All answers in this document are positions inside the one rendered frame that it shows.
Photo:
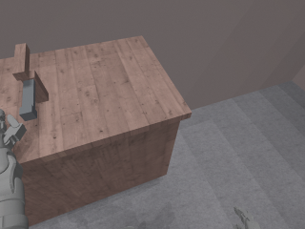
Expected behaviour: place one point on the robot left forearm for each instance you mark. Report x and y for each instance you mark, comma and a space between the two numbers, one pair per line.
12, 192

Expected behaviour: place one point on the tap lever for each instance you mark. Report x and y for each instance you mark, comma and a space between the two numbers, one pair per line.
27, 111

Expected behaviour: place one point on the counter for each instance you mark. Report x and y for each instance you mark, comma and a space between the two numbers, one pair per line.
107, 119

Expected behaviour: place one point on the right robot hand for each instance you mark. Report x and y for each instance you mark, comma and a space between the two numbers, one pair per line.
247, 218

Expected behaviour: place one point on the left robot hand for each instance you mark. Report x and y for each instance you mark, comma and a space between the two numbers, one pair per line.
16, 130

